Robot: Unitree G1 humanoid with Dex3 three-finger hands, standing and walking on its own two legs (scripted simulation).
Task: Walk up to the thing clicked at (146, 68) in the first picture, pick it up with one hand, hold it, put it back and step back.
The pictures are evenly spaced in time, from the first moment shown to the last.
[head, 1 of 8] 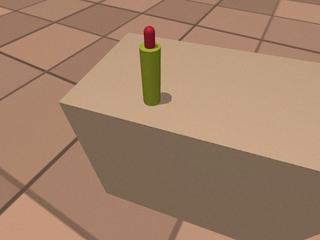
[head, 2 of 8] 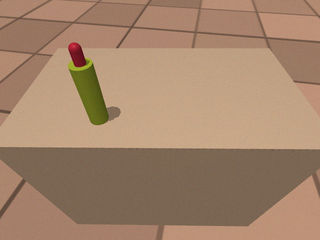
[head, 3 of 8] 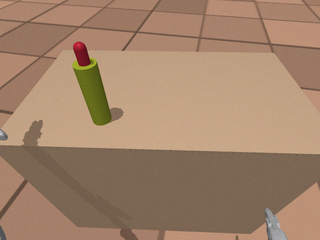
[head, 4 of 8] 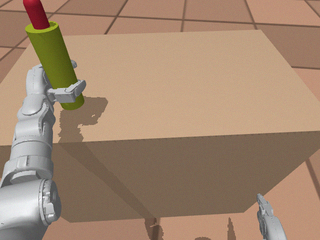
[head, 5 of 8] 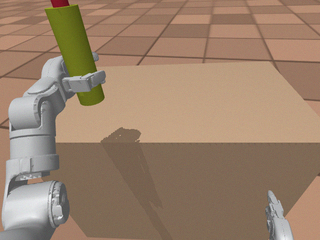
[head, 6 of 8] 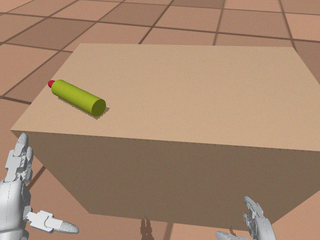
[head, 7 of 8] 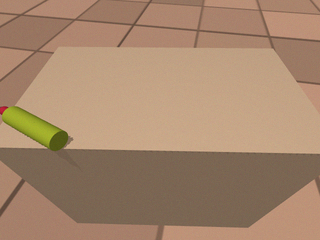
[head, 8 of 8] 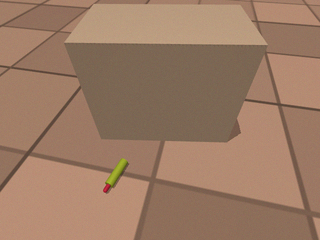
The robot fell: no
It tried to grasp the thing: yes
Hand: left
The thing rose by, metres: 0.23
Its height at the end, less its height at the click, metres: -0.89
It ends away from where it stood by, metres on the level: 0.45
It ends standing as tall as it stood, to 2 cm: no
